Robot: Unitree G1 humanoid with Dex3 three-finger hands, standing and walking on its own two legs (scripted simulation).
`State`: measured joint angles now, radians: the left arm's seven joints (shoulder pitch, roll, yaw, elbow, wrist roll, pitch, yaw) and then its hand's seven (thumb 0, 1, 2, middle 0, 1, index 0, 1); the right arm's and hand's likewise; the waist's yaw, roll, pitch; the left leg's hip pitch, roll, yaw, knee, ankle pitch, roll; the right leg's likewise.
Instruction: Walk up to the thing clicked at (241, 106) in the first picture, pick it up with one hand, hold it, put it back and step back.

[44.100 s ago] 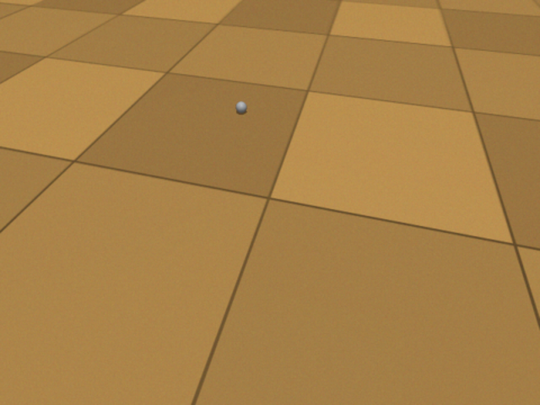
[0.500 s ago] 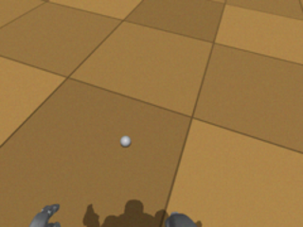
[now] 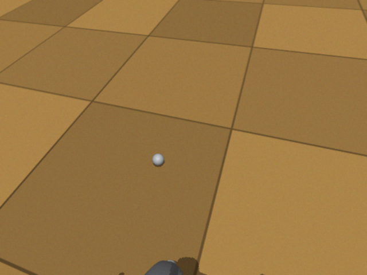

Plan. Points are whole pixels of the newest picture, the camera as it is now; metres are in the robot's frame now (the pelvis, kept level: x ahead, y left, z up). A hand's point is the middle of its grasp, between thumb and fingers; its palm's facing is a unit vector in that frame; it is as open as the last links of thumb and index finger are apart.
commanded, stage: step back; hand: left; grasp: from above
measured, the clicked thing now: (158, 159) +0.87 +0.28 -0.72
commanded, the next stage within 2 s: stand in 1.56 s
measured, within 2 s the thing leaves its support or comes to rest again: neither
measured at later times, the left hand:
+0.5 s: hand out of the picture -0.09 +0.24 -0.16, palm faces +0.00 -0.93 -0.37, open 7.4 cm
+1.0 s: hand out of the picture -0.15 +0.24 -0.14, palm faces +0.05 -0.91 -0.40, open 7.4 cm
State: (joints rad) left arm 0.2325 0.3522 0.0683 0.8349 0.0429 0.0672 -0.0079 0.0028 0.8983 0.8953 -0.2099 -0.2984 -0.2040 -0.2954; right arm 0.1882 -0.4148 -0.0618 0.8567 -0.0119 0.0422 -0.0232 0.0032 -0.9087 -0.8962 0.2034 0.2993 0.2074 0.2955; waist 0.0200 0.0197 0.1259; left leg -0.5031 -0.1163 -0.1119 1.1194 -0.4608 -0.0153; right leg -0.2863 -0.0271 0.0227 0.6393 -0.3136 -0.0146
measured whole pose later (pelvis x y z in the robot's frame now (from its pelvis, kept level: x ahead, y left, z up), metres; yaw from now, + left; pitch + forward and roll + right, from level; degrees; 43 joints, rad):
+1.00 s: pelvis -0.20 -0.04 +0.00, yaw +3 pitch -3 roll -1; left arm 0.21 0.39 0.06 1.00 0.02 -0.02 -0.01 0.00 0.90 0.90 -0.21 -0.30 -0.20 -0.29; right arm 0.21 -0.34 -0.04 0.98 -0.03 0.00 0.03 0.00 -0.91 -0.90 0.21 0.30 0.21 0.30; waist 0.00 0.02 0.06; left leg -0.27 0.00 -0.06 0.60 -0.28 0.00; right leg -0.22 0.00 -0.03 0.56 -0.30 -0.02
